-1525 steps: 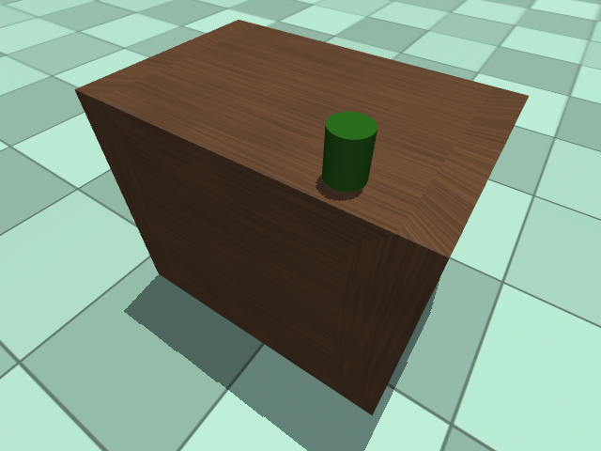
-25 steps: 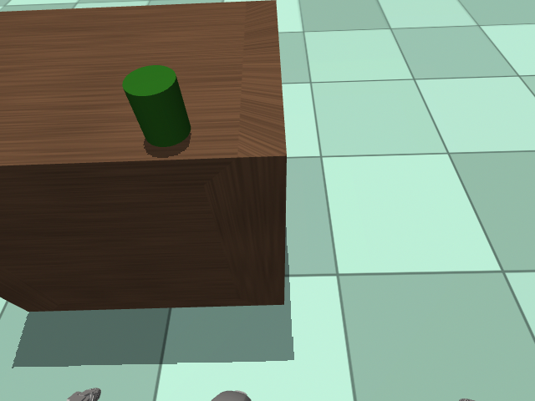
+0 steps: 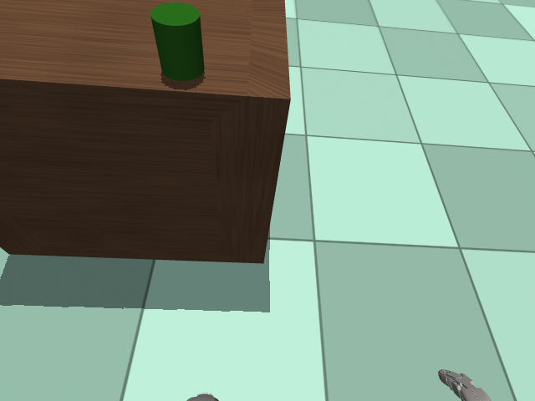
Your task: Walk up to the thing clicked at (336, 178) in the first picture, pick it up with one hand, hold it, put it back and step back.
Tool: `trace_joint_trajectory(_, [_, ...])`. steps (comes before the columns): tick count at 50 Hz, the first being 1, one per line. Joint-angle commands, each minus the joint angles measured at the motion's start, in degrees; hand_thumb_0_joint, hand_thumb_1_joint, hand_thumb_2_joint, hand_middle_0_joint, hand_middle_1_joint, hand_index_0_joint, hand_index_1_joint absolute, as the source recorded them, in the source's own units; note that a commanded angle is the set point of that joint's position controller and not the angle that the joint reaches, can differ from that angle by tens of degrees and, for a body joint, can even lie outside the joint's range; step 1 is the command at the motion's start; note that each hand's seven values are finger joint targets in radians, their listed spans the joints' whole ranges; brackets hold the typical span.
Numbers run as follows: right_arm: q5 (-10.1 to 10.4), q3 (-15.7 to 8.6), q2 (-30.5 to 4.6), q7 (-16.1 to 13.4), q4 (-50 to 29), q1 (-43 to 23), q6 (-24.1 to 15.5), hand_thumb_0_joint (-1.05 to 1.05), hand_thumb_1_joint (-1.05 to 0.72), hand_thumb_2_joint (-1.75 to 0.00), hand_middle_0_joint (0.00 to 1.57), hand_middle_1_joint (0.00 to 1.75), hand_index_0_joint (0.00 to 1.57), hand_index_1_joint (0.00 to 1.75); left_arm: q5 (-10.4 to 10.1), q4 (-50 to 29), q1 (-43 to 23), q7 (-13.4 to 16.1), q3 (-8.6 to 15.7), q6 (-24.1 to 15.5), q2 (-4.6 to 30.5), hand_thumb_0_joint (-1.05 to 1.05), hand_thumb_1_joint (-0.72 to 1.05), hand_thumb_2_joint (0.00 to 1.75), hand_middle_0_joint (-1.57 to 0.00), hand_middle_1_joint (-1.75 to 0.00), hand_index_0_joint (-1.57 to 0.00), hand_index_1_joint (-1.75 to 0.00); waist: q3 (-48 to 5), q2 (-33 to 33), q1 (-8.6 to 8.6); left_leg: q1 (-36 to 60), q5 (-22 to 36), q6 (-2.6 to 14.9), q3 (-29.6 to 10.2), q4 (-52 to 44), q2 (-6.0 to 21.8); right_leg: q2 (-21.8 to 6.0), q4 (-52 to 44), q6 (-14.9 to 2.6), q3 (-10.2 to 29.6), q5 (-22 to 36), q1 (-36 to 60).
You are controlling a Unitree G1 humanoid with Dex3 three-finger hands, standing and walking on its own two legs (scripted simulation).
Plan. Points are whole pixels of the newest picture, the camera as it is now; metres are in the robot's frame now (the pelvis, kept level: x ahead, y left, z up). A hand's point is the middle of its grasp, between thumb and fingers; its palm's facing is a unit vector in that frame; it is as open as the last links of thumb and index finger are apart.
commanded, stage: step back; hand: left
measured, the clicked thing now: (179, 43) +0.75 +0.22 +0.09
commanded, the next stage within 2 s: stand in 1.96 s
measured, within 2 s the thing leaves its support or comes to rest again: neither
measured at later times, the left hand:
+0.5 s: hand out of the picture -0.04 +0.24 -0.14, palm faces +0.08 -0.91 -0.41, open 7.4 cm
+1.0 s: hand out of the picture -0.31 +0.19 -0.13, palm faces +0.06 -0.89 -0.45, open 7.4 cm
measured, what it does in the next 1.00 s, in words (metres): walks backwards: right foot, then left foot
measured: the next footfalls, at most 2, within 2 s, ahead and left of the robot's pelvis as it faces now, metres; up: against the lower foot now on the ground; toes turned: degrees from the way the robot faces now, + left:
right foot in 0.08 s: -0.03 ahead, -0.14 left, +0.00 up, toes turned +1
left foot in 0.46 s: -0.14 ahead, +0.08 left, +0.00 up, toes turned +3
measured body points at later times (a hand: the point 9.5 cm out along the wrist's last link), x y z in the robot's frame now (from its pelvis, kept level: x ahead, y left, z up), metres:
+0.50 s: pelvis -0.17 -0.04 -0.02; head -0.10 -0.03 +0.43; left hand -0.05 +0.28 -0.12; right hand -0.07 -0.35 -0.14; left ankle -0.18 +0.07 -0.73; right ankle -0.07 -0.14 -0.73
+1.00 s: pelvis -0.32 -0.09 +0.00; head -0.30 -0.12 +0.45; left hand -0.31 +0.24 -0.10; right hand -0.20 -0.40 -0.13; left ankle -0.31 +0.07 -0.67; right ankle -0.32 -0.20 -0.73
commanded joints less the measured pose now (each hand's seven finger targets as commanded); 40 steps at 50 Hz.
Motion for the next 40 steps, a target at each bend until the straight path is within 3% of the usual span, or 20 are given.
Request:
trace_joint_trajectory(1, [-0.4, -5.1, -16.5, -0.8, -4.4, 1.8, 0.3, 0.0, -0.9, -0.9, 0.2, 0.3, 0.2, 0.3, 0.2, -3.1, 3.2, 0.2, 1.8, -2.2, 7.8, 0.0, 0.9, 0.9, -0.2, -0.3, -0.2, -0.3, -16.6, 16.7, -3.06, 14.8, 16.0, 12.13, -11.1, -4.7, 12.0, -2.5, -17.8, -0.6, -5.6, 1.8, 1.4])
trace_joint_trajectory(4, [0.5, -4.7, -16.4, -0.5, -4.8, -1.1, 1.4, 0.0, -0.9, -0.9, 0.2, 0.3, 0.2, 0.3, 0.7, 0.5, 9.4, 0.1, 2.4, -2.6, 8.5, 0.0, 0.9, 0.9, -0.2, -0.3, -0.2, -0.3, -18.0, 13.9, 0.14, 6.0, 8.6, 7.15, -9.0, -0.7, 8.7, -2.9, -33.5, -3.66, -7.0, 14.9, 12.0])
trace_joint_trajectory(5, [1.0, -4.2, -14.2, -0.4, -5.5, -1.2, 1.5, 0.0, -0.9, -0.9, 0.2, 0.3, 0.2, 0.3, 1.5, -0.2, 8.4, 0.0, 3.5, -2.7, 12.3, 0.0, 0.9, 0.9, -0.2, -0.3, -0.2, -0.3, -15.4, 5.0, -0.17, -3.5, -0.5, 3.63, -7.5, 5.5, 3.2, -9.3, -34.3, -6.17, 5.4, 12.1, 12.5])
trace_joint_trajectory(6, [1.3, -3.2, -10.6, -0.8, -6.5, -0.8, 1.4, 0.0, -0.9, -0.9, 0.2, 0.3, 0.2, 0.3, 1.6, -2.2, 5.3, -0.2, 4.6, -2.7, 17.2, 0.0, 0.9, 0.9, -0.2, -0.3, -0.2, -0.3, -11.2, -9.8, -0.44, -13.8, -18.8, -0.09, -3.9, 16.3, -7.4, -19.4, -39.0, -10.7, 19.4, 9.3, 9.3])
trace_joint_trajectory(7, [0.9, -4.3, -13.0, -1.9, -6.1, -3.4, 1.6, 0.0, -0.9, -0.9, 0.2, 0.3, 0.2, 0.3, 2.0, -4.4, 0.6, 0.1, 5.1, -2.6, 21.5, 0.0, 0.9, 0.9, -0.2, -0.3, -0.2, -0.3, -7.8, -14.6, 2.65, -8.7, -25.2, -1.27, -7.7, 29.6, -6.8, -28.6, -43.2, -19.43, 27.2, 9.5, -6.5])
trace_joint_trajectory(8, [0.9, -5.0, -14.9, -1.8, -4.9, -1.9, 1.4, 0.0, -0.9, -0.9, 0.2, 0.3, 0.2, 0.3, 1.5, -5.2, -2.8, 0.4, 4.6, -2.9, 19.2, 0.0, 0.9, 0.9, -0.2, -0.3, -0.2, -0.3, -4.4, -11.9, 0.38, -6.2, -22.7, -1.09, -10.5, 34.2, -5.3, -27.9, -43.7, -18.83, 25.0, 8.2, -12.1])
trace_joint_trajectory(11, [1.6, -3.5, -12.1, -1.4, -1.7, 4.6, 1.0, 0.0, -0.9, -0.9, 0.2, 0.3, 0.2, 0.3, 1.3, -6.5, -8.5, 0.9, 3.0, -3.2, 11.3, 0.0, 0.9, 0.9, -0.2, -0.3, -0.2, -0.3, -7.4, -5.2, -4.5, -7.5, -14.9, -0.23, -9.7, 36.3, -9.7, -14.5, -33.4, -11.22, 2.0, 31.2, -1.1])
trace_joint_trajectory(12, [1.4, -3.1, -11.4, -1.7, -1.2, 5.6, 0.7, 0.0, -0.9, -0.9, 0.2, 0.3, 0.2, 0.3, 1.3, -6.4, -7.3, 0.9, 3.2, -3.1, 10.9, 0.0, 0.9, 0.9, -0.2, -0.3, -0.2, -0.3, -9.3, -5.7, -3.95, -8.0, -14.7, -0.8, -8.9, 36.4, -10.0, -13.1, -31.7, -10.3, 0.0, 34.0, 2.3])
trace_joint_trajectory(16, [0.8, -2.3, -10.3, -1.9, -2.9, 2.7, -0.3, 0.0, -0.9, -0.9, 0.2, 0.3, 0.2, 0.3, 1.6, -6.6, 0.7, 2.0, 2.9, -2.8, 10.1, 0.0, 0.9, 0.9, -0.2, -0.3, -0.2, -0.3, -12.7, -7.6, 1.4, -12.9, -19.2, -2.04, -5.5, 23.5, -7.1, -16.7, -27.5, -13.66, 3.2, 44.5, 19.0])
trace_joint_trajectory(20, [0.2, -2.7, -10.2, -1.7, -1.9, 6.3, -0.7, 0.0, -0.9, -0.9, 0.2, 0.3, 0.2, 0.3, 0.8, -7.7, 0.1, 2.3, 2.8, -2.0, 10.8, 0.0, 0.9, 0.9, -0.2, -0.3, -0.2, -0.3, -16.3, -8.9, 0.99, -5.6, -16.5, -0.87, -2.2, 5.7, -3.7, -18.7, -22.7, -13.17, 4.3, 48.9, 21.8])
trace_joint_trajectory(23, [0.2, -3.9, -11.8, -1.3, 0.7, 11.2, -0.6, 0.0, -0.9, -0.9, 0.2, 0.3, 0.2, 0.3, 0.2, -8.8, -3.9, 1.6, 1.7, -1.1, 10.8, 0.0, 0.9, 0.9, -0.2, -0.3, -0.2, -0.3, -17.2, -3.8, -1.85, 7.8, 2.2, 1.31, -2.3, -8.2, -3.0, -15.7, -19.0, -8.94, 2.3, 34.5, 10.0])
trace_joint_trajectory(24, [-0.5, -4.9, -15.4, -1.4, 0.5, 10.8, -0.4, 0.0, -0.9, -0.9, 0.2, 0.3, 0.2, 0.3, -0.1, -9.3, -4.2, 1.3, 1.1, -1.1, 9.4, 0.0, 0.9, 0.9, -0.2, -0.3, -0.2, -0.3, -16.6, 3.4, -2.07, 10.9, 7.0, 5.04, -13.6, -9.1, 5.4, -11.4, -14.6, -6.23, 0.3, 22.2, 0.7])
trace_joint_trajectory(25, [-0.4, -5.4, -20.4, -1.0, -0.6, 7.3, 0.0, 0.0, -0.9, -0.9, 0.2, 0.3, 0.2, 0.3, -0.5, -9.7, -5.0, 1.3, 0.6, -1.2, 7.6, 0.0, 0.9, 0.9, -0.2, -0.3, -0.2, -0.3, -13.9, 14.6, -1.78, 9.3, 8.8, 11.55, -25.5, -12.7, 15.6, -1.9, -7.3, -3.59, -7.5, 2.9, -7.2])
trace_joint_trajectory(26, [-0.8, -6.0, -24.0, -0.8, -1.9, 4.3, -0.1, 0.0, -0.9, -0.9, 0.2, 0.3, 0.2, 0.3, -0.3, -9.7, -7.8, 1.9, 2.0, -1.1, 10.0, 0.0, 0.9, 0.9, -0.2, -0.3, -0.2, -0.3, -12.2, 18.4, -4.47, -1.5, 9.5, 19.11, -32.7, -15.6, 22.8, -1.1, 7.1, -2.48, -2.6, -9.3, -3.6])
trace_joint_trajectory(27, [-0.9, -5.7, -21.8, -1.3, -2.2, 1.0, -0.5, 0.0, -0.9, -0.9, 0.2, 0.3, 0.2, 0.3, -0.1, -8.3, -7.1, 1.7, 2.4, -0.9, 11.7, 0.0, 0.9, 0.9, -0.2, -0.3, -0.2, -0.3, -9.3, 14.4, -2.6, -7.3, 8.0, 19.32, -31.7, -15.6, 23.6, -2.8, 13.3, -2.61, 1.7, -7.9, -0.7])
trace_joint_trajectory(30, [-1.3, -3.5, -15.1, -1.3, -3.4, -2.4, -0.4, 0.0, -0.9, -0.9, 0.2, 0.3, 0.2, 0.3, -0.9, -5.0, -2.1, 0.8, 2.3, -0.7, 9.4, 0.0, 0.9, 0.9, -0.2, -0.3, -0.2, -0.3, -9.7, 8.5, 0.78, -3.5, 14.1, 12.99, -12.9, -10.8, 12.0, 1.7, 17.3, -2.95, 1.5, -0.4, -2.9])
trace_joint_trajectory(33, [-1.1, -3.4, -13.9, -0.7, -3.0, -0.6, 0.3, 0.0, -0.9, -0.9, 0.2, 0.3, 0.2, 0.3, -0.6, -3.8, -1.1, 0.7, 1.6, -1.4, 8.3, 0.0, 0.9, 0.9, -0.2, -0.3, -0.2, -0.3, -8.7, 12.0, -0.88, 3.8, 8.0, 11.6, -11.0, -9.8, 8.7, 0.3, 4.6, -1.21, -2.6, -0.5, -4.7])
trace_joint_trajectory(36, [-0.7, -3.8, -14.1, -0.2, -2.5, 2.1, 1.1, 0.0, -0.9, -0.9, 0.2, 0.3, 0.2, 0.3, -0.3, -3.3, 0.5, 1.0, 0.6, -3.6, 7.2, 0.0, 0.9, 0.9, -0.2, -0.3, -0.2, -0.3, -14.5, 16.9, -2.49, 17.3, 11.5, 12.06, -11.3, -4.6, 10.7, -3.7, -18.2, -1.08, -5.0, -1.3, -3.7])
trace_joint_trajectory(39, [-0.3, -3.9, -15.0, 0.3, -1.7, 0.7, 2.7, 0.0, -0.9, -0.9, 0.2, 0.3, 0.2, 0.3, 0.4, 1.8, 5.5, 1.6, 1.2, -5.4, 8.0, 0.0, 0.9, 0.9, -0.2, -0.3, -0.2, -0.3, -17.7, 12.4, -0.99, 10.3, 5.9, 7.83, -6.3, 4.3, 6.5, -2.0, -40.7, -2.39, -8.2, 13.6, 10.3])
trace_joint_trajectory(40, [0.0, -2.8, -11.9, 0.4, -2.0, 2.1, 2.6, 0.0, -0.9, -0.9, 0.2, 0.3, 0.2, 0.3, 1.2, 2.4, 5.2, 1.7, 2.3, -5.7, 11.8, 0.0, 0.9, 0.9, -0.2, -0.3, -0.2, -0.3, -15.5, 5.9, -1.67, -2.0, -3.7, 5.24, -5.4, 9.5, 2.8, -6.2, -37.5, -4.01, 2.6, 12.9, 15.6])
